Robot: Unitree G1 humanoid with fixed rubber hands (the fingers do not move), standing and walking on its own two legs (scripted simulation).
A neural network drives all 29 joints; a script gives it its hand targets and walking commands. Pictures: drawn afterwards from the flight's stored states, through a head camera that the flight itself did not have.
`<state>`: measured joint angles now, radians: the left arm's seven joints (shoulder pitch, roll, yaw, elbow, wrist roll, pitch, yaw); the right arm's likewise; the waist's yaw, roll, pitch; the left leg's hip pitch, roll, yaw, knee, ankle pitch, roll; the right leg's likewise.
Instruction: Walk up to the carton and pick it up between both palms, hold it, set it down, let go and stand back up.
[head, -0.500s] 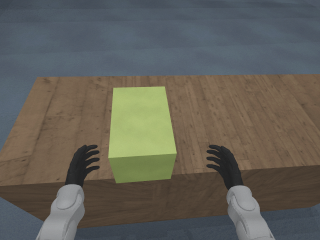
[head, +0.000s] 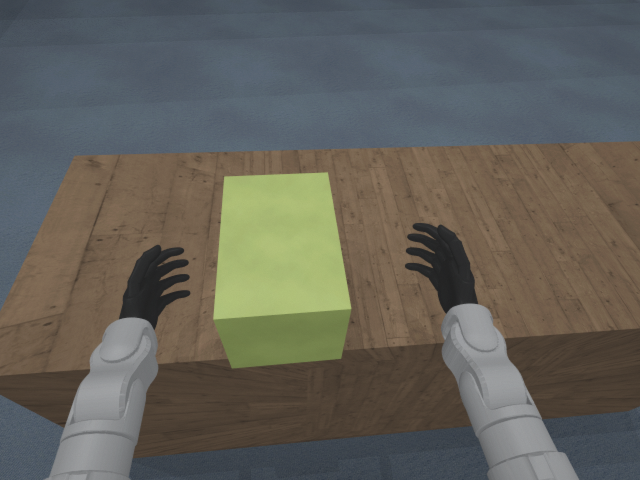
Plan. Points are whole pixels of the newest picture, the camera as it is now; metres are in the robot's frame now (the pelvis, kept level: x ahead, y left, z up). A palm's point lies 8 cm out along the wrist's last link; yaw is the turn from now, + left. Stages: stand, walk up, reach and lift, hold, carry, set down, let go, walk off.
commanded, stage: reach and lift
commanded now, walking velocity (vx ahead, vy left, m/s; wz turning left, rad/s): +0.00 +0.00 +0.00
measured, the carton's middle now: (281, 266) +0.42 +0.07 -0.04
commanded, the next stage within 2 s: none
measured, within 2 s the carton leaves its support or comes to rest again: neither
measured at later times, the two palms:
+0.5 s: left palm (161, 244) +0.38 +0.22 +0.07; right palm (437, 220) +0.40 -0.14 +0.10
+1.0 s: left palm (170, 278) +0.37 +0.22 -0.01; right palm (409, 252) +0.40 -0.12 +0.04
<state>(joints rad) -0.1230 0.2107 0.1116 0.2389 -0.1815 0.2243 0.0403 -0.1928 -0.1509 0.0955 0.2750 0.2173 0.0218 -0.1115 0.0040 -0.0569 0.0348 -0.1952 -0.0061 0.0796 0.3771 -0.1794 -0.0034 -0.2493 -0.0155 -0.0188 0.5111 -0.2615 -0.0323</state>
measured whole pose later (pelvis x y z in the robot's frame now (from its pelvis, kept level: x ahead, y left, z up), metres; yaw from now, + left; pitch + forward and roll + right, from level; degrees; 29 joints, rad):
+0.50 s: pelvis +0.00 -0.01 +0.00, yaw +0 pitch +0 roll +2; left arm -0.56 0.21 0.19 0.70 -0.16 0.21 0.07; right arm -0.65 -0.15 0.10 0.65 0.22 0.11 -0.16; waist 0.01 -0.03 0.05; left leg -0.20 0.01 0.08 0.38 -0.19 -0.01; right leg -0.25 0.00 -0.02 0.51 -0.26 -0.03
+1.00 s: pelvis -0.01 +0.02 -0.01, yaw -1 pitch +10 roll -1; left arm -0.74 0.18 0.19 1.32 -0.11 -0.28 0.07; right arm -0.77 -0.12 0.10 1.14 0.22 -0.13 -0.11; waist 0.01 -0.02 -0.08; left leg -0.51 0.06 0.06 0.60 -0.26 -0.01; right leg -0.48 0.04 -0.03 0.53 -0.23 -0.03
